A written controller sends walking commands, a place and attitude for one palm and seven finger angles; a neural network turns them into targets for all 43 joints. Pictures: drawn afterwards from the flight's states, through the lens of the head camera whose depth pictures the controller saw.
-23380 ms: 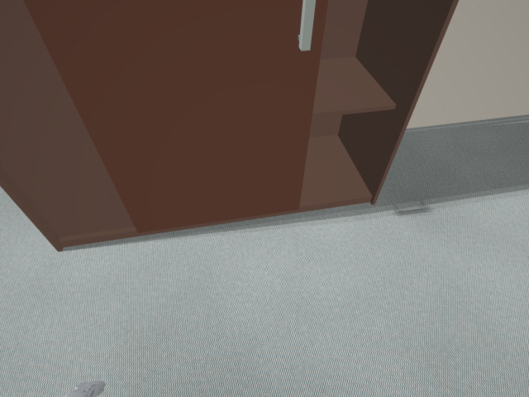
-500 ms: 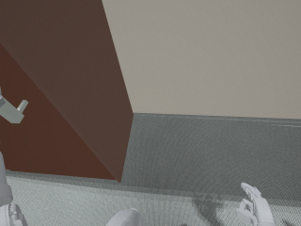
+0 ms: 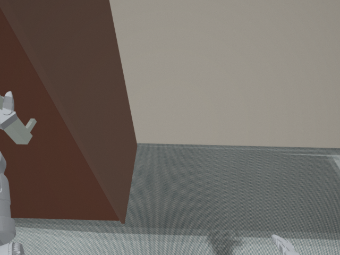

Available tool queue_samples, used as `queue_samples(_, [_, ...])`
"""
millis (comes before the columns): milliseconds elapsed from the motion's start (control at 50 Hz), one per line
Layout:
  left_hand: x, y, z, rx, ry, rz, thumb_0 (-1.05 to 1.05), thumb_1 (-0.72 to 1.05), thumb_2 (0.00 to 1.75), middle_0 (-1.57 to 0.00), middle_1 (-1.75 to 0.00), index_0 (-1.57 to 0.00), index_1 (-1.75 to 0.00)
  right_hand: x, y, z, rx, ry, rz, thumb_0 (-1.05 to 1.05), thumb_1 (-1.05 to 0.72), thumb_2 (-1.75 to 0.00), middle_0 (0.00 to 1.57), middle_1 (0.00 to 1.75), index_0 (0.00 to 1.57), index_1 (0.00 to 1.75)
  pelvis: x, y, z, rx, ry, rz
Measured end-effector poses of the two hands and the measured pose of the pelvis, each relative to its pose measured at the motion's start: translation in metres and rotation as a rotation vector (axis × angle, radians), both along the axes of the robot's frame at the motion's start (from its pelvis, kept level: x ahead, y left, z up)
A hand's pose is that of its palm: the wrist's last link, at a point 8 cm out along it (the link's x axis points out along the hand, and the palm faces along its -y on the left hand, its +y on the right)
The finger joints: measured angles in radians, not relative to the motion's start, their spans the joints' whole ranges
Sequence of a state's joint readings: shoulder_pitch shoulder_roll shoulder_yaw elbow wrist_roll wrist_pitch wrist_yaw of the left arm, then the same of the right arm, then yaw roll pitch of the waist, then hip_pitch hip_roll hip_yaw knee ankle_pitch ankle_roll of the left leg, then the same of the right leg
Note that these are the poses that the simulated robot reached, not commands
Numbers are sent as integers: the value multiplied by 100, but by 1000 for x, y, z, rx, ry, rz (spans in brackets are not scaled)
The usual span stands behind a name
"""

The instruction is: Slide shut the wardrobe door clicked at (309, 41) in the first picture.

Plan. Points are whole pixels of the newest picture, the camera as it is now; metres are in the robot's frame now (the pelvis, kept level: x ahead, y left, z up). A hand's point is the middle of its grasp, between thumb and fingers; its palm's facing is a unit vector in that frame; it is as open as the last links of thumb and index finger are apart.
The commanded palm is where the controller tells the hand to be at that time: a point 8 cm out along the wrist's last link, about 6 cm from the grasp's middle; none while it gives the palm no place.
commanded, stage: stop walking and hold the door there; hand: left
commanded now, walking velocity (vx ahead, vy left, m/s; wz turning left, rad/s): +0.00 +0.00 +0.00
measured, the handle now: (0, 96) +0.37 +0.38 +0.20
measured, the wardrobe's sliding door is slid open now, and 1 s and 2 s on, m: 0.00 0.00 0.00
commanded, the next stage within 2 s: loosen the grip on the handle in 1.92 s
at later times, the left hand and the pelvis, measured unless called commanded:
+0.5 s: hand (5, 111) +0.34 +0.36 +0.18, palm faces +0.51 -0.83 -0.21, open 6.3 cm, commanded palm +0.29 +0.39 +0.17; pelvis +0.00 +0.05 +0.00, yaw -2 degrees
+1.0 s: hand (5, 111) +0.34 +0.36 +0.18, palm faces +0.45 -0.87 -0.21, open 6.2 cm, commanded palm +0.30 +0.39 +0.17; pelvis -0.02 +0.08 -0.01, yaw +1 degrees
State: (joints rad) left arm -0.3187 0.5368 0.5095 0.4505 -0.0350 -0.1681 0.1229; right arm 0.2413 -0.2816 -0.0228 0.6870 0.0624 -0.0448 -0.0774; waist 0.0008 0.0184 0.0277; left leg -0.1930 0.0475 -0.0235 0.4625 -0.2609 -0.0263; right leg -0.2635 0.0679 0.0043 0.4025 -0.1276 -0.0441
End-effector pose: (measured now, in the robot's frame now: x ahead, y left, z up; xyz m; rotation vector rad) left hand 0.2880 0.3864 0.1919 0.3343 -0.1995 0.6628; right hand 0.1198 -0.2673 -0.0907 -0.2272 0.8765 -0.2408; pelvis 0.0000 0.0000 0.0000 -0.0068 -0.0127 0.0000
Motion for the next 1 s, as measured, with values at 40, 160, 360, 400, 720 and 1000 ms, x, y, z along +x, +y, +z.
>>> queue_samples(40, [0,2,0,7,-2,-31,-15,54,75,-45,-140,-33,-139,-4,17,0,15,-10,1,2,-90,-90,20,30,20,30,-2,9,0,0,-5,-7])
queue_samples(160, [2,6,-1,14,-14,-111,-14,55,76,-45,-140,-36,-139,-12,59,0,48,-26,10,1,-90,-90,20,30,21,30,-6,33,0,1,-16,-22])
queue_samples(360, [4,8,-3,5,-47,-171,-13,57,77,-45,-140,-35,-140,-7,84,-2,44,-14,21,1,-90,-90,21,30,21,30,-4,53,-2,1,-26,-29])
queue_samples(400, [5,8,-4,4,-52,-174,-13,57,78,-45,-140,-35,-140,-4,84,-2,38,-13,23,1,-90,-90,21,30,21,30,-3,54,-2,0,-26,-28])
queue_samples(720, [4,7,-4,10,-49,-146,-14,56,79,-45,-140,-34,-139,28,64,7,6,-51,17,1,-90,-90,20,30,21,30,7,49,-1,-9,-11,-20])
queue_samples(1000, [7,12,-5,18,-74,-242,-14,59,79,-45,-140,-34,-140,16,84,0,-35,-2,36,1,-91,-90,20,30,21,30,-20,81,-9,13,1,26])
